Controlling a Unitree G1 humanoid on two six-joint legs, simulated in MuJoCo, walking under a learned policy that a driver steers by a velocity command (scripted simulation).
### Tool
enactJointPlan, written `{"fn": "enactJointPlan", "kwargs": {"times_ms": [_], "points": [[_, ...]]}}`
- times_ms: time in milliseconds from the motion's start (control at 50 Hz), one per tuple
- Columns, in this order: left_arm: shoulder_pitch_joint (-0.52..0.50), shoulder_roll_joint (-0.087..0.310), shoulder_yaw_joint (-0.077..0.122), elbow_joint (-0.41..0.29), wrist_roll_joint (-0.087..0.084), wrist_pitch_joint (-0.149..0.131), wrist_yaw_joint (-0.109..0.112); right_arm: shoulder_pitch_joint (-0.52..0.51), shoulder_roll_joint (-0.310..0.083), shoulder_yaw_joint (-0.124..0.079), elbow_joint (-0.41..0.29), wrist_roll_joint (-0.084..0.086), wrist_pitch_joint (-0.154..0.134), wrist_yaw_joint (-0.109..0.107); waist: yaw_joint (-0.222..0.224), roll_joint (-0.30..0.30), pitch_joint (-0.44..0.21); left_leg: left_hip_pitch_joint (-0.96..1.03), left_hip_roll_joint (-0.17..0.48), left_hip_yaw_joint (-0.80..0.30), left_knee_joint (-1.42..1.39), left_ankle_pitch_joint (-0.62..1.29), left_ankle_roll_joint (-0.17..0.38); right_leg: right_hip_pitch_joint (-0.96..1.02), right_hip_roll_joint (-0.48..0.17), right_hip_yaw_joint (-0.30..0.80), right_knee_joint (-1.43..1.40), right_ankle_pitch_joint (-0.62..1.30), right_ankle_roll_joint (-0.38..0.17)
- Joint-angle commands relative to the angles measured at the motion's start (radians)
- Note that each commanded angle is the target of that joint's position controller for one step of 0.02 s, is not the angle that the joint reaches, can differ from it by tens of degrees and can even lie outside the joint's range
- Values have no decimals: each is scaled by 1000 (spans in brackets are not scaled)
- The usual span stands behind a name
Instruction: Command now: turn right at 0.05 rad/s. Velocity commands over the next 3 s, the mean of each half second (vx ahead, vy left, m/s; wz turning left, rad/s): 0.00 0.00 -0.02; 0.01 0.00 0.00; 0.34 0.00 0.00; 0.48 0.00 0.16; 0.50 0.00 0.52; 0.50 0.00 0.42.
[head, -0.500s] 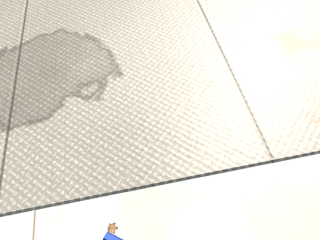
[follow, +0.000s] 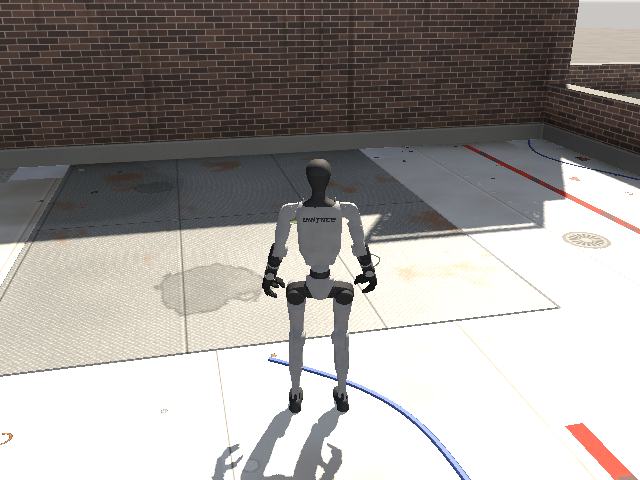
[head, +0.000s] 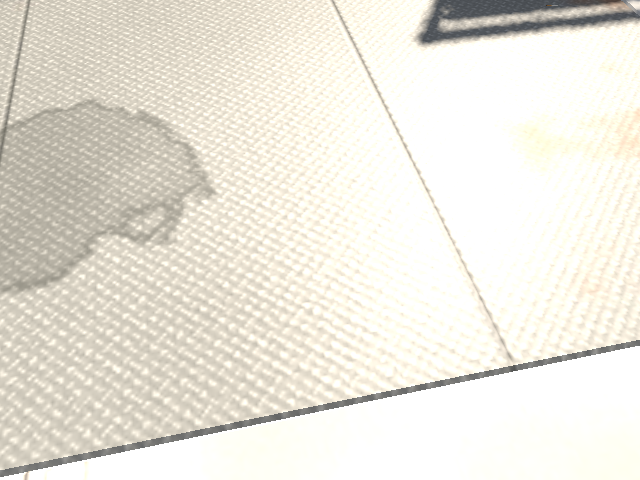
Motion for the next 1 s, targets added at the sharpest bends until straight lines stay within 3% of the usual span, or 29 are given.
{"fn": "enactJointPlan", "kwargs": {"times_ms": [20, 260, 560, 940, 960, 1000], "points": [[-27, 97, 28, -56, -3, -17, 5, -8, -125, -28, -62, 2, -10, -8, -11, 25, -46, 34, 63, -64, -80, 176, 37, -10, -64, 61, -70, 175, -22], [1, 98, 34, 11, -6, -12, 25, -1, -103, -17, -24, 5, -10, -3, -4, 9, -33, 20, 41, -49, -90, 174, 37, 36, -71, 63, -71, 214, -7], [7, 87, 37, 140, -10, -8, 38, 34, -102, -12, 81, 7, -12, -9, -4, 16, -4, 12, 31, -46, -131, 138, 41, 61, -66, 48, -96, 206, 7], [34, 70, 24, 289, -12, -12, 46, 76, -93, -1, 202, 11, -6, -16, -5, 18, 20, 19, 23, -49, -170, 115, 54, 52, -59, 21, -128, 180, 20], [53, 57, 20, 302, -12, -12, 46, 93, -89, 0, 215, 11, -4, -17, -5, 28, -3, 29, 17, -48, -184, 1, 58, 57, -44, 1, -122, 92, 18], [47, 57, 21, 301, -22, -16, 47, 108, -142, -18, 221, 24, 3, -24, -19, 93, 39, 9, 54, -127, -242, -354, 110, -38, 12, -69, -19, -169, 5]]}}
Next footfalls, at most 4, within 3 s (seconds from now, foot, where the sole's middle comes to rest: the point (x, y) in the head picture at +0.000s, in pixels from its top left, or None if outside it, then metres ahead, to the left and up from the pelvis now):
1.24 right None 0.09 -0.12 -0.77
1.72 left None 0.46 0.11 -0.77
2.22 right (370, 380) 0.74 -0.09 -0.77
2.74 left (225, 321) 0.90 0.26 -0.77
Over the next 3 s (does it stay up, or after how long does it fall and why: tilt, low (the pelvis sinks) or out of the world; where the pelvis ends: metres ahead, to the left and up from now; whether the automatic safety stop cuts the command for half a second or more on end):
stays up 0.91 0.19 0.01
